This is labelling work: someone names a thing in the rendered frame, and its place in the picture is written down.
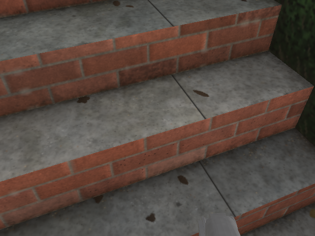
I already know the right robot thigh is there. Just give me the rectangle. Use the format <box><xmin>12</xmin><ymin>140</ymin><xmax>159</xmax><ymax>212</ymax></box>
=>
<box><xmin>197</xmin><ymin>212</ymin><xmax>240</xmax><ymax>236</ymax></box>

